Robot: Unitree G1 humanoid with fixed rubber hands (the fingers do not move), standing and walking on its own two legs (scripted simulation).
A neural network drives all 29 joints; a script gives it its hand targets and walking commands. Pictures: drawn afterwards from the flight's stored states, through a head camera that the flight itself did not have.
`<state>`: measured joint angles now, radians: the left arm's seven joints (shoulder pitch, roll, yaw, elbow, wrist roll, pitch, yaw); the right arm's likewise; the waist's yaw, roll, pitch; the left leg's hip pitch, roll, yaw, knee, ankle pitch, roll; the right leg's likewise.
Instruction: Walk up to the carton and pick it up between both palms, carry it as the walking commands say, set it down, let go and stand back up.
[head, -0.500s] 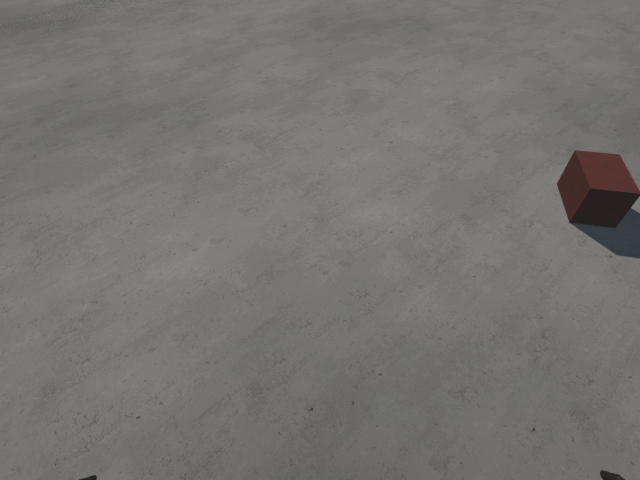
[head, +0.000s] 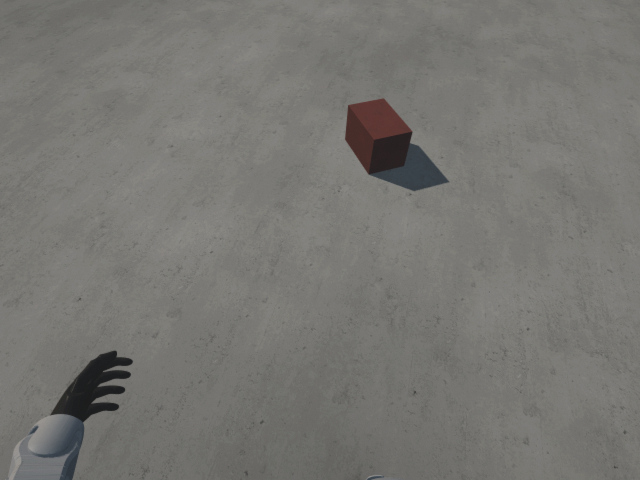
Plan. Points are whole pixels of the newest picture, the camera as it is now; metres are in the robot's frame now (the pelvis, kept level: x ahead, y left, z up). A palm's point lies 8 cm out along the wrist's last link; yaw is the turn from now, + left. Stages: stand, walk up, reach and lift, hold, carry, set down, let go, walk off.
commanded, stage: walk up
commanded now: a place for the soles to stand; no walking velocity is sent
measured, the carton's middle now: (376, 135) +1.62 -0.51 -0.66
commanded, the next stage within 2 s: none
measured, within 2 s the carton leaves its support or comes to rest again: neither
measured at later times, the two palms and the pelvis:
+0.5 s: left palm (109, 321) +0.42 +0.29 -0.09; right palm (560, 322) +0.30 -0.37 -0.03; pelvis +0.27 -0.01 +0.01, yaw -13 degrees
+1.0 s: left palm (192, 187) +0.68 +0.17 -0.05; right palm (549, 249) +0.46 -0.46 -0.07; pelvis +0.49 -0.12 +0.01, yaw -19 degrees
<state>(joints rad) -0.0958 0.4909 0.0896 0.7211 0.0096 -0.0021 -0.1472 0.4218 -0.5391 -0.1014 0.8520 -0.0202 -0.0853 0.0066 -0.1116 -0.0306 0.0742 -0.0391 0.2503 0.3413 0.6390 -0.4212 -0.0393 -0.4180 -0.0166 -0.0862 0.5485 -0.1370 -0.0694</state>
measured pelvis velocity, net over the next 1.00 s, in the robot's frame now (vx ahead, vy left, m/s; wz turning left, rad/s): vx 0.49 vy -0.12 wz -0.33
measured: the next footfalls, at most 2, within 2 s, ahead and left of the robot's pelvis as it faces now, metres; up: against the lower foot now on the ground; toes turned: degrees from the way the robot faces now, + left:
left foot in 0.34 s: +0.37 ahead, +0.10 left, +0.00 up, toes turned -1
right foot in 0.74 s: +0.49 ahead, -0.23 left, +0.00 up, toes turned -22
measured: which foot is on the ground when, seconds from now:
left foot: down 0.00-0.00, up 0.02-0.32, down 0.34-0.76, up 0.78-1.00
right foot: down 0.00-0.34, up 0.36-0.72, down 0.74-1.00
